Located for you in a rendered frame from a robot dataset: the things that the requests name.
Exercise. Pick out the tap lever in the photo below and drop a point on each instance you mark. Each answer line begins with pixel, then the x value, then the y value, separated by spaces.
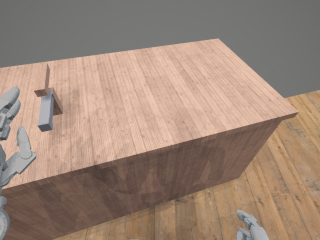
pixel 45 121

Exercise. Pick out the left robot forearm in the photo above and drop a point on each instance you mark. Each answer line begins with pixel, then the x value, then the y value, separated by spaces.
pixel 4 218

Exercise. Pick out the counter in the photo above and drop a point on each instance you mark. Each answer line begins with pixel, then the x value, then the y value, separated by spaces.
pixel 132 130

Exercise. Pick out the robot left hand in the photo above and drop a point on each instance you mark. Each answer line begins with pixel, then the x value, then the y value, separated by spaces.
pixel 19 161

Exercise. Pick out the robot right hand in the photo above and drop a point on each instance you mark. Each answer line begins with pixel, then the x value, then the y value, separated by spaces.
pixel 256 232

